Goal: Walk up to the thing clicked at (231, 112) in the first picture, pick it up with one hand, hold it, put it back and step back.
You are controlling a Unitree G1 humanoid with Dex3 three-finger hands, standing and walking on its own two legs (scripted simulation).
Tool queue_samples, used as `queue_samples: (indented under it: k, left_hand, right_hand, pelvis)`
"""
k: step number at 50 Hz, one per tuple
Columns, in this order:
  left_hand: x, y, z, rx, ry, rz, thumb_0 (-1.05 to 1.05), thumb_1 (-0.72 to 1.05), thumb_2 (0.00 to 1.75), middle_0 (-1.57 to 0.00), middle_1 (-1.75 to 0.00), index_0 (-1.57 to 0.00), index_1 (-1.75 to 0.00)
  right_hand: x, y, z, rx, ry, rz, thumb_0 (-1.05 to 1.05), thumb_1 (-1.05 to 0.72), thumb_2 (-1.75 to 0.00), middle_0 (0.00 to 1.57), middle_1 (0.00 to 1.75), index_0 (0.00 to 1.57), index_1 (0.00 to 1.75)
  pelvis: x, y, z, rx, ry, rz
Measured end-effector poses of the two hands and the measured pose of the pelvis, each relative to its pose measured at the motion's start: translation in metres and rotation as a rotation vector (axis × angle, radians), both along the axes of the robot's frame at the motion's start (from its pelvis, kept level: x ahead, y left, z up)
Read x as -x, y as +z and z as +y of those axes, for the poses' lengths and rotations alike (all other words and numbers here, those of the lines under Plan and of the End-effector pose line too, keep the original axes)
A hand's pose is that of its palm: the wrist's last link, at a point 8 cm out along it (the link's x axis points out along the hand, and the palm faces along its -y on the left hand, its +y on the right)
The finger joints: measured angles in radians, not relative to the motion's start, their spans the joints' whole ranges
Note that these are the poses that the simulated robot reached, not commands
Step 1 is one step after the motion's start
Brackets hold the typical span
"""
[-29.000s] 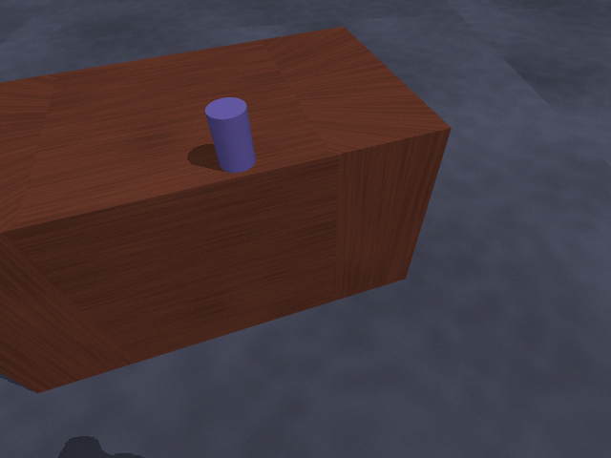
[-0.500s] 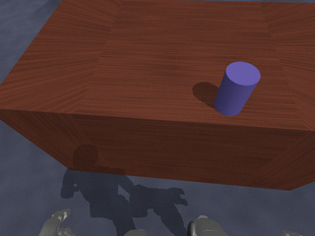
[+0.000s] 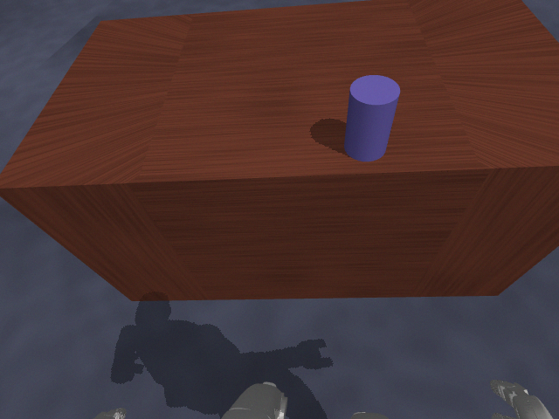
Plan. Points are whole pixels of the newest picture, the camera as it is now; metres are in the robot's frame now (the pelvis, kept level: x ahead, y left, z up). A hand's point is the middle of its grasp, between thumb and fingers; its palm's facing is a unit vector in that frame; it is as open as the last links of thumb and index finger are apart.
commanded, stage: step back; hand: right
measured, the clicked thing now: (369, 120) +0.63 -0.13 +0.01
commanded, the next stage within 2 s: none
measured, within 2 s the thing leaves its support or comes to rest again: neither
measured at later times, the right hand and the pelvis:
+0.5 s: hand out of the picture -0.04 -0.25 -0.13, palm faces -0.05 +0.91 -0.42, open 7.4 cm; pelvis -0.16 +0.01 +0.00, yaw -1 degrees
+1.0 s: hand out of the picture -0.24 -0.25 -0.15, palm faces -0.11 +0.91 -0.39, open 7.4 cm; pelvis -0.33 +0.01 +0.00, yaw +3 degrees
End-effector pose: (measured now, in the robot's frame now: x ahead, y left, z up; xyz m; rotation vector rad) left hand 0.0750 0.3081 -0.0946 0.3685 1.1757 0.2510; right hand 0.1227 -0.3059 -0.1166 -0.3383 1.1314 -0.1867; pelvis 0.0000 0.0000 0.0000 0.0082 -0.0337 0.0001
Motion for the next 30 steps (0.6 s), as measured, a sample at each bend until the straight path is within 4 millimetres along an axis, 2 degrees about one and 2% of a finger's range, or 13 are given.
queue_samples:
  k: [6,11,16,21,25,30]
  left_hand:
    - [0.011,0.007,0.009,-0.025,-0.009,-0.079,0.01,0.9,0.9,-0.21,-0.3,-0.21,-0.3]
    - [0.03,-0.008,0.028,-0.009,-0.009,-0.124,0.01,0.9,0.9,-0.21,-0.3,-0.21,-0.3]
    - [0.065,-0.013,0.031,0.018,0.015,-0.077,0.01,0.91,0.9,-0.21,-0.3,-0.21,-0.3]
    - [0.103,-0.013,0.026,0.037,0.01,-0.052,0.01,0.91,0.9,-0.21,-0.3,-0.21,-0.3]
    - [0.137,-0.017,0.018,0.032,-0.015,-0.015,0.01,0.91,0.9,-0.21,-0.3,-0.21,-0.3]
    - [0.184,-0.02,0.002,0.011,-0.03,0.014,0.01,0.91,0.9,-0.21,-0.3,-0.21,-0.3]
  right_hand:
    - [0.053,-0.004,0.0,0.029,0.027,0.081,0.01,-0.91,-0.9,0.2,0.3,0.2,0.3]
    - [0.095,-0.006,0.011,0.062,0.044,0.11,0.01,-0.91,-0.9,0.2,0.3,0.2,0.3]
    - [0.135,0.012,0.022,0.053,0.031,0.102,0.01,-0.9,-0.9,0.2,0.3,0.2,0.3]
    - [0.157,0.023,0.02,0.066,0.023,0.059,0.01,-0.9,-0.9,0.21,0.3,0.2,0.3]
    - [0.169,0.022,0.011,0.066,0.024,0.0,0.01,-0.9,-0.9,0.21,0.3,0.2,0.3]
    - [0.194,0.007,-0.01,0.043,0.007,-0.045,0.01,-0.9,-0.9,0.2,0.3,0.2,0.3]
  pelvis:
    - [0.034,-0.001,0.006,-0.001,0.037,0.015]
    - [0.07,-0.012,0.017,-0.008,0.066,0.001]
    - [0.098,-0.001,0.021,0.019,0.05,-0.011]
    - [0.127,0.004,0.018,0.036,0.019,-0.005]
    - [0.155,0.0,0.011,0.034,-0.013,-0.003]
    - [0.194,-0.011,-0.003,0.047,-0.03,-0.013]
